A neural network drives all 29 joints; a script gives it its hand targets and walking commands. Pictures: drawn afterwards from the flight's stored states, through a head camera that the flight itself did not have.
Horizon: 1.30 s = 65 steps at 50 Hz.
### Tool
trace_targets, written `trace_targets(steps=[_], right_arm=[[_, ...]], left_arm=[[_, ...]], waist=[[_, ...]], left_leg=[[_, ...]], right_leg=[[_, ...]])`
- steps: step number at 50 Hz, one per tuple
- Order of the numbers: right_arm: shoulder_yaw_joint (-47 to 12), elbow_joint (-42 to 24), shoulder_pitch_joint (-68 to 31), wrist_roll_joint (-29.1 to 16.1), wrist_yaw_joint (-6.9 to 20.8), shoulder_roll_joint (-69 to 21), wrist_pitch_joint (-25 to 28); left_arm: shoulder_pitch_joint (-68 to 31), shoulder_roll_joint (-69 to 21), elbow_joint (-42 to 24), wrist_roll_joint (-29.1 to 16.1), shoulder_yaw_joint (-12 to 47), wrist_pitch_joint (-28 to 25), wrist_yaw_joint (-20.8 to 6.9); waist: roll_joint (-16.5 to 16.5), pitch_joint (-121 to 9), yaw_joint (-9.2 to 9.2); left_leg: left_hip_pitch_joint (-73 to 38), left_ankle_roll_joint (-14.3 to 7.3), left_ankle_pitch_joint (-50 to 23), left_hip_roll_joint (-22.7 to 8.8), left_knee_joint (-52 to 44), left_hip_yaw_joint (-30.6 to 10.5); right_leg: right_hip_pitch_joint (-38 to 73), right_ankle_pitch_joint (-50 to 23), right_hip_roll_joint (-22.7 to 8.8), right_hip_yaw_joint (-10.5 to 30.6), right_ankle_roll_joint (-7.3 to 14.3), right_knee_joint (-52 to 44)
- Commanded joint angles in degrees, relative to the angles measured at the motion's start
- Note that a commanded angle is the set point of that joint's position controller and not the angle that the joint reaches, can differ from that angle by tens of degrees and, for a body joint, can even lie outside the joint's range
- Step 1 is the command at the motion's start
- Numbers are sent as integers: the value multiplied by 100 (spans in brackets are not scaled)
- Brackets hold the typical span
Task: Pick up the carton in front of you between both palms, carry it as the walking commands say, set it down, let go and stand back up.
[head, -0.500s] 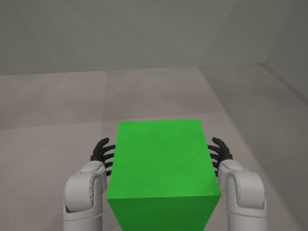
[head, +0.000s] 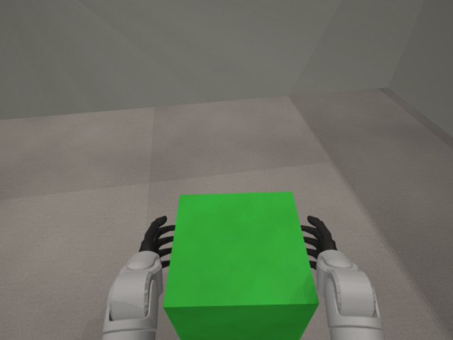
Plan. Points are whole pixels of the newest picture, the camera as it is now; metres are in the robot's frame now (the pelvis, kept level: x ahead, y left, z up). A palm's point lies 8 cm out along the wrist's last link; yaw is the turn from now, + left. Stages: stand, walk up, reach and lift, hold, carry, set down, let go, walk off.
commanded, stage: carry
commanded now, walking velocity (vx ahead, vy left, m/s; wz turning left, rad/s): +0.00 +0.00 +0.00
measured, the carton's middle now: (238, 275) +0.27 +0.00 -0.03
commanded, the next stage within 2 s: hold in 1.16 s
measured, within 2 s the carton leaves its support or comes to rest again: neither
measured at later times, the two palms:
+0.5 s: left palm (151, 276) +0.23 +0.14 +0.04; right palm (332, 276) +0.23 -0.16 +0.04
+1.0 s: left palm (154, 285) +0.22 +0.14 +0.04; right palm (340, 287) +0.22 -0.16 +0.04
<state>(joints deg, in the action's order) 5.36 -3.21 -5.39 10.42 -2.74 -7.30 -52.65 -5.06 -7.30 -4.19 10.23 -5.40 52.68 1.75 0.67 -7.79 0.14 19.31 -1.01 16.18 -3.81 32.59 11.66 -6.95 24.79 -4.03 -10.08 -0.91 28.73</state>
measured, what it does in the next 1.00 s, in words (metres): shifts its weight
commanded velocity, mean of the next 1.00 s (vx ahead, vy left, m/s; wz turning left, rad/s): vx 0.00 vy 0.00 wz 0.00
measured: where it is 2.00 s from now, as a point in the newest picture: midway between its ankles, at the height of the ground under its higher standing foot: outside the picture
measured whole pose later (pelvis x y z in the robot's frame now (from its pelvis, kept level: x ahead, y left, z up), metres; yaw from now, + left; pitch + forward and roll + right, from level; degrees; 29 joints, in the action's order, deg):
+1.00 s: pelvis -0.06 -0.01 +0.00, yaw +0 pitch +2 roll +0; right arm 9.2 8.8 -10.5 13.0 -1.6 -7.8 -42.3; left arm -10.4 -7.8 8.0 13.1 -8.8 42.4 0.5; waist 0.2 -5.8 0.0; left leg 21.5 -0.9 8.5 -5.5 28.9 11.3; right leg -11.8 20.2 -2.2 -10.3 1.4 30.5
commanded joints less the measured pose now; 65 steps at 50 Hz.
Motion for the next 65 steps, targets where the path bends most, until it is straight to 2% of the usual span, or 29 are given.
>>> trace_targets(steps=[1,7,13,18,22,30,58,59,60,61,62,63,64,65], right_arm=[[-3124,-180,-2487,-1364,1215,-4411,528],[-2537,708,-3041,-962,1247,-4514,1298],[-2462,1199,-3309,-881,1374,-5001,1687],[-2810,882,-3165,-1120,1407,-5182,1462],[-2736,826,-3015,-1096,1395,-5027,1271],[-2803,702,-3182,-1163,1406,-5044,1278],[-2789,706,-3098,-1151,1398,-5002,1248],[-2564,954,-2668,-1104,1429,-5103,1313],[-2502,768,-2675,-993,1348,-5052,1469],[-2409,893,-2495,-813,1288,-4914,1497],[-2252,968,-2346,-721,1206,-4884,1565],[-2278,915,-2409,-708,1196,-4858,1586],[-2295,878,-2474,-711,1201,-4820,1611],[-2308,902,-2540,-731,1210,-4854,1620]], left_arm=[[-2413,-4407,-56,-1318,3137,-518,-1110],[-2896,-4524,881,-877,2490,-1276,-1139],[-3155,-5055,1350,-789,2416,-1664,-1258],[-3010,-5232,1042,-1032,2786,-1433,-1295],[-2888,-5072,983,-1008,2737,-1240,-1281],[-3031,-5106,855,-1072,2828,-1248,-1279],[-2930,-5047,855,-1044,2803,-1229,-1263],[-2422,-5084,690,-1026,2683,-1223,-1256],[-2512,-4825,533,-982,2665,-1291,-1246],[-2611,-4891,453,-1027,2781,-1313,-1287],[-2831,-4817,342,-1064,2875,-1336,-1334],[-2803,-4869,367,-1084,2941,-1359,-1366],[-2848,-4856,330,-1105,2996,-1383,-1374],[-2906,-4846,339,-1111,2992,-1398,-1388]], waist=[[36,-1062,-16],[-49,-935,4],[-58,-1027,-4],[-54,-1113,-6],[-64,-1063,-12],[-75,-981,-11],[-67,-1039,-18],[563,-18,73],[646,-244,-112],[299,-355,-86],[215,-566,-265],[100,-526,-147],[-13,-558,-174],[108,-580,-193]], left_leg=[[-1014,-82,-2803,-595,-105,-537],[-965,-95,-2241,-632,-358,-627],[-975,-87,-1940,-634,-459,-665],[-983,-73,-1948,-648,-485,-670],[-923,-54,-1867,-651,-524,-668],[-855,-41,-1592,-646,-618,-695],[-836,14,-1671,-646,-564,-660],[-2687,-107,-2517,1009,-563,-1493],[-2982,-149,-2946,835,-578,-1660],[-2478,-39,-3081,849,-697,-1665],[-2397,48,-2939,823,-781,-1678],[-2245,91,-2634,908,-847,-1608],[-2075,137,-2576,965,-894,-1564],[-2028,157,-2289,980,-947,-1550]], right_leg=[[-122,-3379,-641,334,54,-191],[-297,-2210,-564,409,124,-391],[-374,-1866,-553,479,185,-450],[-428,-1805,-553,495,189,-430],[-520,-1681,-541,518,192,-446],[-649,-1397,-525,575,223,-520],[-701,-1635,-508,631,281,-461],[-1293,-3064,568,1636,302,-1057],[-1237,-3260,549,1723,350,-1061],[-396,-3628,591,1749,369,-934],[31,-3338,672,1750,362,-1029],[244,-3324,658,1719,322,-1004],[469,-3495,675,1693,288,-957],[565,-3186,688,1666,252,-1033]])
